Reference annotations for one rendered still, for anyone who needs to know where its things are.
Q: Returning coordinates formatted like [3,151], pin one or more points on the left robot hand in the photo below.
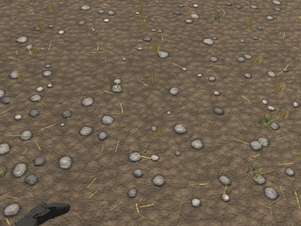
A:
[42,213]

